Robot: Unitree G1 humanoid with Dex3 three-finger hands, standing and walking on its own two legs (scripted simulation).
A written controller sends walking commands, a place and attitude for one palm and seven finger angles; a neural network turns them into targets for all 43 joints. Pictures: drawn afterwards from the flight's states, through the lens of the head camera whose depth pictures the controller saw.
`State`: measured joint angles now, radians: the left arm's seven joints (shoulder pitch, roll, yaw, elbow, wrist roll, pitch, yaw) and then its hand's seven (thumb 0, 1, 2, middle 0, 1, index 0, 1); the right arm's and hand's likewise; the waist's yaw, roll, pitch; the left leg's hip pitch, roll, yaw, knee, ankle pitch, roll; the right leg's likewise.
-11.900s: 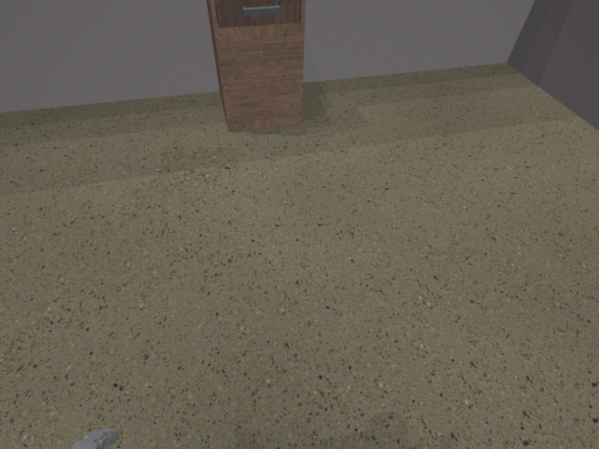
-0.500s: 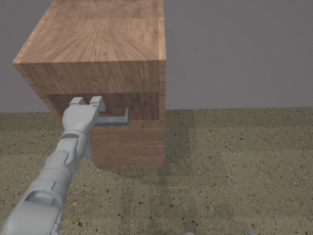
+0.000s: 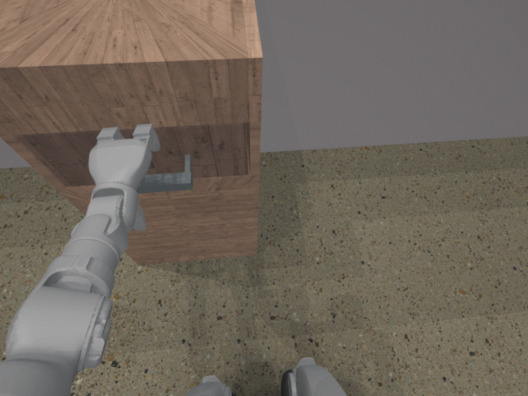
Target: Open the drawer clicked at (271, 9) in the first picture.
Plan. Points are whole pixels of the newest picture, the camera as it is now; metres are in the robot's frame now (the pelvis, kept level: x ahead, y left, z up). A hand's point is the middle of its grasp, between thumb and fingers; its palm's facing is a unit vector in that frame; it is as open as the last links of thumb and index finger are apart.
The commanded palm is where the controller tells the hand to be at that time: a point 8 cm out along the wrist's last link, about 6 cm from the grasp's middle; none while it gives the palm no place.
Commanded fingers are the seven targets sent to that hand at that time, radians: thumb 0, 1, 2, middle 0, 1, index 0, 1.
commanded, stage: move the hooked fingers above the handle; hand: left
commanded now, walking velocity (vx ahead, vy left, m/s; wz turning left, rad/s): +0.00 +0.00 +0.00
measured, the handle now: (147, 173) +0.52 +0.20 -0.07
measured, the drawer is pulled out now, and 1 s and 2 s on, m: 0.00 0.00 0.00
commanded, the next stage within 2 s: lower the fingers behind the handle in 0.64 s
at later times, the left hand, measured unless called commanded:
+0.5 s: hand (136, 182) +0.46 +0.19 -0.01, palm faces -0.05 -0.07 -1.00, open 13.8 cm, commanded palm +0.44 +0.20 +0.04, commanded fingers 0.00 -0.50 0.30 -0.30 -1.20 -0.30 -1.20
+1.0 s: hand (138, 191) +0.45 +0.19 -0.02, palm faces -0.06 -0.04 -1.00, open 13.8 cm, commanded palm +0.43 +0.20 +0.03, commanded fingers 0.00 -0.50 0.30 -0.30 -1.20 -0.30 -1.20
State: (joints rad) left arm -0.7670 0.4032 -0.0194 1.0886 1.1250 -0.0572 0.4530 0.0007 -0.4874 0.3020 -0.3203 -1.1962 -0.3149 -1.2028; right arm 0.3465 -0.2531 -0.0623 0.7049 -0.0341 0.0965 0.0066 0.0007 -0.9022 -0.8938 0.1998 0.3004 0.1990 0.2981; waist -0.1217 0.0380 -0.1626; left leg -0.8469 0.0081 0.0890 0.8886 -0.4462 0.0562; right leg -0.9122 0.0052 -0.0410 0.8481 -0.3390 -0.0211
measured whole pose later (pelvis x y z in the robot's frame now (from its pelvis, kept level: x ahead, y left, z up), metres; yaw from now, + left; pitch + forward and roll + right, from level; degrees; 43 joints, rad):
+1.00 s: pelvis +0.00 -0.01 +0.00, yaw +0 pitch +22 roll -1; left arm -0.70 0.36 -0.05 1.06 1.13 -0.04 0.49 0.00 -0.49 0.30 -0.32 -1.20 -0.31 -1.20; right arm 0.30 -0.24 -0.06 0.69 -0.03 0.11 0.01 0.00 -0.90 -0.89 0.20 0.30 0.20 0.30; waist -0.10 0.04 -0.16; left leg -0.81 0.01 0.08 0.88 -0.45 0.05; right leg -0.87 0.01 -0.05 0.84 -0.34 -0.03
